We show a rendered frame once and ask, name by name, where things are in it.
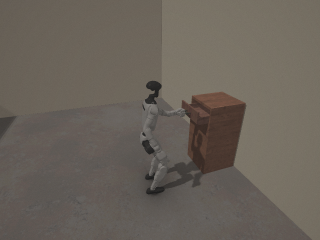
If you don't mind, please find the robot right thigh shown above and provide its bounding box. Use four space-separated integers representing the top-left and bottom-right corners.
144 141 168 170

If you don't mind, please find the robot torso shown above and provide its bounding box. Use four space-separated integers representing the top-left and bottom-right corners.
140 100 159 147

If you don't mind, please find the right robot forearm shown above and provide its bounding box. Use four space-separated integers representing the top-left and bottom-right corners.
144 128 161 153

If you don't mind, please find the right robot upper arm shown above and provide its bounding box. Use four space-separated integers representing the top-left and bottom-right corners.
143 105 159 134

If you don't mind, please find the cabinet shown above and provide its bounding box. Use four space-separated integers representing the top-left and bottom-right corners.
187 92 246 174

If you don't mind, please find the right robot hand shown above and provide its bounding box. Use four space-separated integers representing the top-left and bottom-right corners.
156 150 170 166

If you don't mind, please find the left robot hand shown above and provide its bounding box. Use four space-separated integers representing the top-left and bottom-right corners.
175 108 186 117

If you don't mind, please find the drawer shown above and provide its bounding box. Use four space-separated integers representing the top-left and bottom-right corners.
181 100 210 125

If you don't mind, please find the left robot forearm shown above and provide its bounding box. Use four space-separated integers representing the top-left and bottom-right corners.
161 109 176 117

